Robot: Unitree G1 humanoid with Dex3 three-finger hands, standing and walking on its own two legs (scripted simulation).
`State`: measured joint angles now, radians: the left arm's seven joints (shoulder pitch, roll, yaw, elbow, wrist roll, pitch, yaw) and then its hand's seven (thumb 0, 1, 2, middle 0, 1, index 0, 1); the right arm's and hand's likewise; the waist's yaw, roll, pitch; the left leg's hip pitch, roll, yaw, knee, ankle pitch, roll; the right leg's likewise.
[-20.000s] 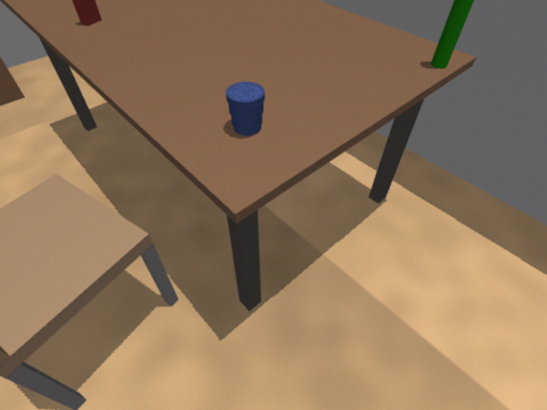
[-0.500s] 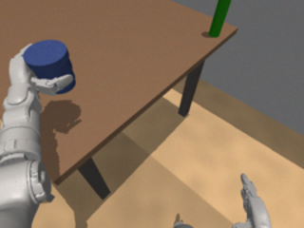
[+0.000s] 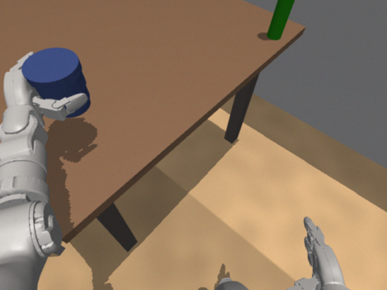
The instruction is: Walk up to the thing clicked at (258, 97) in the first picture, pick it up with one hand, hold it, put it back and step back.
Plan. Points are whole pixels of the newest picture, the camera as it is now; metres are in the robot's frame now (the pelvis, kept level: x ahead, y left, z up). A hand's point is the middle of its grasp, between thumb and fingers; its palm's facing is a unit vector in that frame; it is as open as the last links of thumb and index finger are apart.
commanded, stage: crouch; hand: left
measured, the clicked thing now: (62, 86) +0.50 +0.21 +0.14
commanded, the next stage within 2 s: lower in 0.04 s
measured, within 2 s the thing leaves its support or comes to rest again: rests again in 0.90 s
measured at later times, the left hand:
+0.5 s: hand (72, 101) +0.52 +0.21 +0.08, palm faces +0.19 -0.98 +0.02, open 11.4 cm
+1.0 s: hand (77, 106) +0.54 +0.22 +0.04, palm faces +0.17 -0.99 -0.01, open 11.4 cm
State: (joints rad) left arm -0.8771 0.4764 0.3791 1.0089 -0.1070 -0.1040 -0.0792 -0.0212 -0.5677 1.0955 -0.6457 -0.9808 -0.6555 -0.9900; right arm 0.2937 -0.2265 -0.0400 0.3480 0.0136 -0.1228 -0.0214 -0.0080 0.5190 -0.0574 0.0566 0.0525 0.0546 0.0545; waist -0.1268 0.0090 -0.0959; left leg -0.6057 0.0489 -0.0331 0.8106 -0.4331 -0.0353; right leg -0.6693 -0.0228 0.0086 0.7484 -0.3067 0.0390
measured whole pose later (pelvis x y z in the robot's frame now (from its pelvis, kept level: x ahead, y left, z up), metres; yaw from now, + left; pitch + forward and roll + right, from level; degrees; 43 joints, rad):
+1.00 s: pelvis +0.00 +0.01 -0.04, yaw -1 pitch +23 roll -3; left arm -0.96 0.61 0.46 1.17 -0.04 -0.27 -0.11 -0.02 -0.56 1.10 -0.63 -0.99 -0.64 -1.00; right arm 0.31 -0.23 0.01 0.12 -0.03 -0.04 0.01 -0.01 0.51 -0.06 0.06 0.05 0.06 0.06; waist -0.23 0.01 -0.12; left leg -0.93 0.06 -0.05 1.05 -0.52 -0.03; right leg -0.98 -0.01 0.00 0.94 -0.37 0.04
